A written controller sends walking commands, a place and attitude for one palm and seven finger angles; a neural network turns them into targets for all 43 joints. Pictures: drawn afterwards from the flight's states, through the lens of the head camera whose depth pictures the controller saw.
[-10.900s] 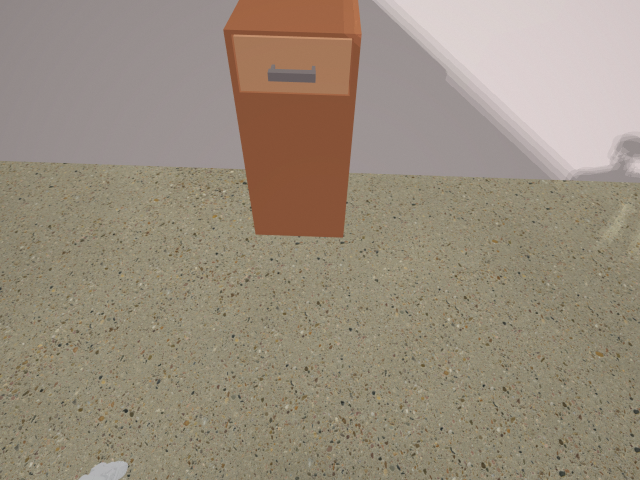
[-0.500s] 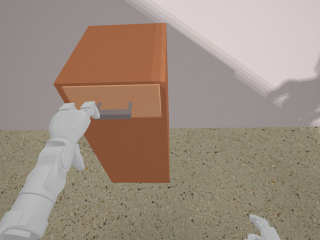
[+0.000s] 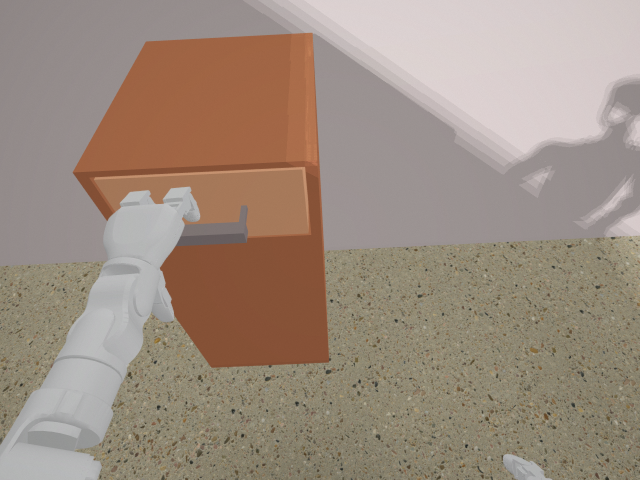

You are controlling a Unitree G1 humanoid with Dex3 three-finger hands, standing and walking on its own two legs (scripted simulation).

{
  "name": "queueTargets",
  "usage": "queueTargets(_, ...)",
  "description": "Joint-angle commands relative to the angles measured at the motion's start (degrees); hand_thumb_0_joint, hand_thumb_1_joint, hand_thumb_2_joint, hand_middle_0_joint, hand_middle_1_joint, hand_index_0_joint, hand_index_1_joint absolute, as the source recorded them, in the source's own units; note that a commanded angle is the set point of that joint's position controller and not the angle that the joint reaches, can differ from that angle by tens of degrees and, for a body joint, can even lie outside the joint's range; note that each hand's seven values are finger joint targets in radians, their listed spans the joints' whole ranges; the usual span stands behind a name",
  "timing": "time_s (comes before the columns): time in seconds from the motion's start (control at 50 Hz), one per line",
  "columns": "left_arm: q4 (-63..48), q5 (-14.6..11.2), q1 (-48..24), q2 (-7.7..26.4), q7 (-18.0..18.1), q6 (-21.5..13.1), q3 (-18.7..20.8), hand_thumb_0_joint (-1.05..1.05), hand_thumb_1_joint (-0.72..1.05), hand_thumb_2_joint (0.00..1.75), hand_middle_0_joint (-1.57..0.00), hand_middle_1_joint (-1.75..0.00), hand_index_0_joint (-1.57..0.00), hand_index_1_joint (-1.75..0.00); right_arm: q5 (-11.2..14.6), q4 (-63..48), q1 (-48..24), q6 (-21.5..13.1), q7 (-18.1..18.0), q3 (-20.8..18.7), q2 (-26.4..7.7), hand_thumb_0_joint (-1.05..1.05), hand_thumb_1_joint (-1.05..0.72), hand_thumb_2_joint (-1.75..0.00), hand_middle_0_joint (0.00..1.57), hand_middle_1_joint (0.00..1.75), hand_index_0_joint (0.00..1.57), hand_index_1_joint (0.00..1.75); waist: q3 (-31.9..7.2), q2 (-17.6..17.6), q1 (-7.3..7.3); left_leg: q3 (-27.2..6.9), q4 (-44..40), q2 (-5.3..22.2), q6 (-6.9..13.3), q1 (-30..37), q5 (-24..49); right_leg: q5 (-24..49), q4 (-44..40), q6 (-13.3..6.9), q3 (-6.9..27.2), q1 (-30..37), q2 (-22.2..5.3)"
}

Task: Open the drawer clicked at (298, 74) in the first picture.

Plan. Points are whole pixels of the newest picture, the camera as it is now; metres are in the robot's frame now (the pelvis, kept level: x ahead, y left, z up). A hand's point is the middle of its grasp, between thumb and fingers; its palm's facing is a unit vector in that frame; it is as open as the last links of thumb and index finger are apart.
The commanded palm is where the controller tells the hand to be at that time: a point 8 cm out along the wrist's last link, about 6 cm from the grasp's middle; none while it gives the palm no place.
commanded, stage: move the hooked fingers above the handle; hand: left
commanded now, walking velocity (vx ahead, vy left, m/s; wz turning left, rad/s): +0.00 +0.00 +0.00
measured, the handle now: (207, 223) +0.51 +0.23 -0.02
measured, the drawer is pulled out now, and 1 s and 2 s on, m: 0.00 0.00 0.00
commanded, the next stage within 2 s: lower the fingers behind the handle in 1.26 s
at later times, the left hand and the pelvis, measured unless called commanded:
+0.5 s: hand (187, 230) +0.44 +0.23 +0.05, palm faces -0.02 -0.02 -1.00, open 13.8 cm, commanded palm +0.43 +0.23 +0.10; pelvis -0.01 +0.01 -0.01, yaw -1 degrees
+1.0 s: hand (179, 227) +0.45 +0.24 +0.04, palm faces -0.04 -0.03 -1.00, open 13.8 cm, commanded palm +0.43 +0.24 +0.10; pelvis -0.01 +0.01 -0.01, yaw -2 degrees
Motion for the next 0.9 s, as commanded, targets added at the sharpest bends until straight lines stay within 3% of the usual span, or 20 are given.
queueTargets(0.0, -9.6, 0.9, -24.0, 13.0, 3.9, 0.6, 6.2, 0.00, -0.50, 0.30, -0.30, -1.20, -0.30, -1.20, -0.1, -6.2, 0.1, -1.6, -0.3, -2.9, -7.1, 0.00, -0.90, -0.90, 0.20, 0.30, 0.20, 0.30, -20.5, -1.1, -0.54, 0.8, -0.9, 0.4, 1.1, 15.0, 26.5, 25.9, -2.5, -0.4, -0.9, 2.7, 0.0)
queueTargets(0.04, -6.6, 1.1, -25.1, 11.7, 4.3, 1.5, 4.9, 0.00, -0.50, 0.30, -0.30, -1.20, -0.30, -1.20, 0.0, -5.9, 0.3, -1.3, -0.3, -2.8, -7.0, 0.00, -0.90, -0.90, 0.20, 0.30, 0.20, 0.30, -18.9, -1.3, -1.11, 0.9, -0.9, 0.4, 1.0, 14.5, 25.5, 24.5, -2.7, -0.4, -1.2, 1.3, 0.1)
queueTargets(0.08, -2.6, 1.3, -28.1, 13.6, 4.4, 2.0, 5.9, 0.00, -0.50, 0.30, -0.30, -1.20, -0.30, -1.20, 0.0, -5.3, 1.0, -1.1, -0.7, -2.5, -7.5, 0.00, -0.90, -0.90, 0.20, 0.30, 0.20, 0.30, -17.5, -4.2, -1.71, 1.0, -1.4, 0.3, 1.1, 11.8, 21.8, 22.3, -3.2, -0.4, -1.1, 1.7, 0.1)
queueTargets(0.16, -0.1, 2.3, -35.1, 11.8, 4.4, 1.2, 3.0, 0.00, -0.50, 0.30, -0.30, -1.20, -0.30, -1.20, 0.1, -4.9, 2.4, -1.0, -0.8, -2.6, -7.3, 0.00, -0.90, -0.90, 0.20, 0.30, 0.20, 0.30, -19.3, -0.2, -2.71, 0.6, -0.9, 0.6, 1.0, 14.1, 22.2, 20.8, -2.7, -0.6, -1.3, -1.4, 0.2)
queueTargets(0.26, 5.1, 2.3, -36.6, 9.8, 5.0, -0.5, 2.2, 0.00, -0.50, 0.30, -0.30, -1.20, -0.30, -1.20, -0.3, -4.6, 4.9, -1.0, -0.3, -3.0, -7.2, 0.00, -0.90, -0.90, 0.20, 0.30, 0.20, 0.30, -19.8, -0.4, -3.16, 0.2, -0.2, 0.9, 0.8, 13.8, 22.8, 19.8, -2.3, -0.7, -1.7, -3.3, 0.5)
queueTargets(0.3, 8.5, 2.8, -37.8, 12.0, 5.6, -0.4, 3.9, 0.00, -0.50, 0.30, -0.30, -1.20, -0.30, -1.20, -0.3, -3.9, 6.0, -0.8, -0.3, -3.0, -7.7, 0.00, -0.90, -0.90, 0.20, 0.30, 0.20, 0.30, -19.0, -2.7, -3.65, 0.0, -0.2, 1.0, 1.0, 11.5, 21.1, 18.9, -2.2, -0.7, -1.8, -3.8, 0.6)
queueTargets(0.32, 8.9, 2.9, -39.0, 10.7, 5.9, -0.4, 2.7, 0.00, -0.50, 0.30, -0.30, -1.20, -0.30, -1.20, -0.3, -4.0, 6.3, -0.8, -0.2, -3.0, -7.6, 0.00, -0.90, -0.90, 0.20, 0.30, 0.20, 0.30, -19.5, -2.0, -3.79, 0.3, -0.1, 0.9, 1.0, 11.3, 21.1, 19.2, -2.1, -0.6, -1.6, -3.8, 0.6)
queueTargets(0.36, 9.7, 3.1, -39.0, 13.0, 6.7, -0.4, 4.7, 0.00, -0.50, 0.30, -0.30, -1.20, -0.30, -1.20, -0.5, -4.0, 7.0, -0.7, 0.0, -3.1, -7.7, 0.00, -0.90, -0.90, 0.20, 0.30, 0.20, 0.30, -21.5, -0.7, -3.22, 0.7, 0.4, 0.8, 1.0, 11.0, 22.2, 20.8, -1.7, -0.7, -1.3, -2.6, 0.6)
queueTargets(0.38, 11.2, 3.4, -39.7, 14.4, 7.0, -0.3, 5.9, 0.00, -0.50, 0.30, -0.30, -1.20, -0.30, -1.20, -0.6, -3.7, 7.6, -0.5, -0.1, -3.2, -7.9, 0.00, -0.90, -0.90, 0.20, 0.30, 0.20, 0.30, -21.6, -2.6, -3.56, 0.6, 0.5, 0.8, 1.1, 9.5, 21.6, 20.6, -1.6, -0.6, -1.3, -2.0, 0.6)
queueTargets(0.46, 14.0, 3.7, -42.5, 14.8, 8.0, -0.1, 5.4, 0.00, -0.50, 0.30, -0.30, -1.20, -0.30, -1.20, -0.5, -3.3, 9.1, -0.8, -0.2, -3.3, -8.0, 0.00, -0.90, -0.90, 0.20, 0.30, 0.20, 0.30, -21.7, -1.4, -4.35, 1.3, 0.6, 0.8, 1.3, 7.7, 19.9, 20.4, -1.7, -0.4, -0.9, -2.4, 0.6)
queueTargets(0.48, 15.0, 3.6, -42.4, 16.2, 8.0, -0.2, 6.7, 0.00, -0.50, 0.30, -0.30, -1.20, -0.30, -1.20, -0.6, -3.2, 9.3, -0.9, -0.2, -3.3, -8.1, 0.00, -0.90, -0.90, 0.20, 0.30, 0.20, 0.30, -21.6, -2.1, -4.45, 1.4, 0.9, 0.8, 1.4, 7.0, 19.9, 20.6, -1.9, -0.4, -0.7, -1.9, 0.6)
queueTargets(0.52, 15.7, 3.9, -44.5, 15.6, 8.0, -0.4, 5.4, 0.00, -0.50, 0.30, -0.30, -1.20, -0.30, -1.20, -0.5, -2.8, 10.2, -1.0, -0.4, -3.5, -8.3, 0.00, -0.90, -0.90, 0.20, 0.30, 0.20, 0.30, -21.9, -1.3, -5.48, 1.5, 1.1, 0.8, 1.4, 6.9, 18.6, 20.0, -2.0, -0.1, -0.5, -3.0, 0.6)
queueTargets(0.58, 16.3, 3.6, -44.6, 17.4, 7.8, -1.2, 6.7, 0.00, -0.50, 0.30, -0.30, -1.20, -0.30, -1.20, -0.6, -2.3, 11.2, -1.2, -0.4, -3.5, -8.6, 0.00, -0.90, -0.90, 0.20, 0.30, 0.20, 0.30, -23.5, -0.4, -5.42, 1.4, 1.2, 1.0, 1.4, 7.2, 19.5, 20.4, -2.0, -0.2, -0.5, -2.4, 0.7)
queueTargets(0.64, 15.8, 3.3, -44.8, 13.7, 7.5, -1.9, 3.9, 0.00, -0.50, 0.30, -0.30, -1.20, -0.30, -1.20, -0.5, -2.1, 11.6, -1.4, -0.2, -3.8, -8.3, 0.00, -0.90, -0.90, 0.20, 0.30, 0.20, 0.30, -22.8, 1.6, -6.03, 1.5, 1.3, 1.2, 1.3, 8.9, 19.6, 19.5, -2.3, -0.1, -0.7, -4.5, 0.9)
queueTargets(0.68, 16.7, 3.1, -43.0, 16.7, 7.6, -2.3, 6.7, 0.00, -0.50, 0.30, -0.30, -1.20, -0.30, -1.20, -0.7, -1.8, 11.8, -1.4, -0.2, -3.8, -8.7, 0.00, -0.90, -0.90, 0.20, 0.30, 0.20, 0.30, -23.2, -0.1, -5.30, 1.4, 1.2, 1.3, 1.4, 8.0, 20.2, 20.1, -2.4, -0.2, -0.6, -3.0, 1.0)
queueTargets(0.72, 15.8, 3.4, -43.1, 17.9, 8.0, -2.7, 7.6, 0.00, -0.50, 0.30, -0.30, -1.20, -0.30, -1.20, -0.7, -1.7, 12.1, -1.3, -0.2, -3.9, -8.6, 0.00, -0.90, -0.90, 0.20, 0.30, 0.20, 0.30, -24.0, 1.1, -4.72, 1.6, 1.2, 1.3, 1.4, 8.0, 21.1, 21.2, -2.0, -0.2, -0.6, -2.5, 1.0)
queueTargets(0.76, 15.2, 3.4, -42.5, 16.8, 8.4, -2.5, 6.9, 0.00, -0.50, 0.30, -0.30, -1.20, -0.30, -1.20, -0.7, -1.9, 11.7, -1.3, 0.0, -3.8, -8.6, 0.00, -0.90, -0.90, 0.20, 0.30, 0.20, 0.30, -23.5, 0.5, -4.84, 1.8, 1.1, 1.2, 1.4, 7.8, 21.3, 21.7, -2.1, -0.2, -0.6, -2.3, 1.0)
queueTargets(0.78, 16.0, 3.5, -41.5, 18.4, 8.6, -2.5, 8.6, 0.00, -0.50, 0.30, -0.30, -1.20, -0.30, -1.20, -0.7, -1.9, 11.8, -1.2, 0.0, -3.8, -8.7, 0.00, -0.90, -0.90, 0.20, 0.30, 0.20, 0.30, -23.6, -0.8, -4.48, 1.6, 1.0, 1.3, 1.4, 7.1, 21.9, 22.2, -2.0, -0.3, -0.8, -1.3, 1.0)
queueTargets(0.82, 16.0, 3.5, -41.5, 17.1, 8.9, -2.0, 7.3, 0.00, -0.50, 0.30, -0.30, -1.20, -0.30, -1.20, -0.6, -1.9, 11.5, -1.2, 0.0, -3.9, -8.6, 0.00, -0.90, -0.90, 0.20, 0.30, 0.20, 0.30, -22.5, 0.3, -4.79, 1.9, 0.9, 1.3, 1.4, 7.5, 21.0, 21.4, -2.3, -0.2, -0.8, -2.5, 1.0)
queueTargets(0.88, 17.5, 3.4, -41.4, 19.6, 8.8, -1.4, 8.8, 0.00, -0.50, 0.30, -0.30, -1.20, -0.30, -1.20, -0.5, -1.9, 11.2, -1.2, -0.2, -3.6, -8.9, 0.00, -0.90, -0.90, 0.20, 0.30, 0.20, 0.30, -21.9, -2.0, -4.88, 2.0, 0.5, 1.2, 1.7, 5.7, 19.4, 21.3, -2.9, 0.0, -0.3, -0.8, 0.8)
